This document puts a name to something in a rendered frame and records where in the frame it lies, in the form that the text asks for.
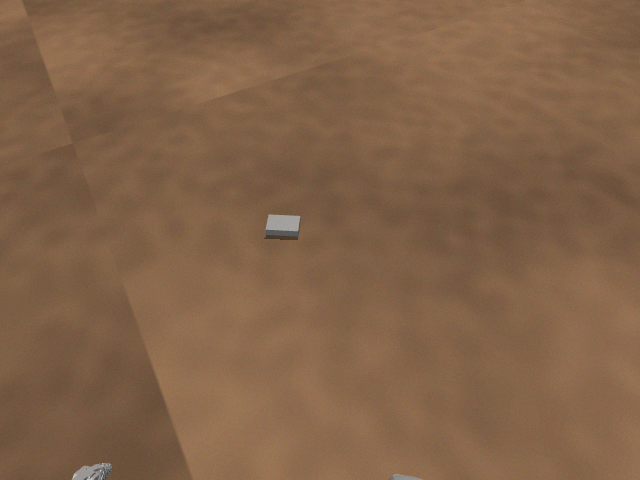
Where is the left robot hand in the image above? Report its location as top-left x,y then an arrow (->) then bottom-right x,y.
72,463 -> 112,480

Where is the small box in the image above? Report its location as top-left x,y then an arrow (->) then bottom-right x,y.
266,214 -> 301,237

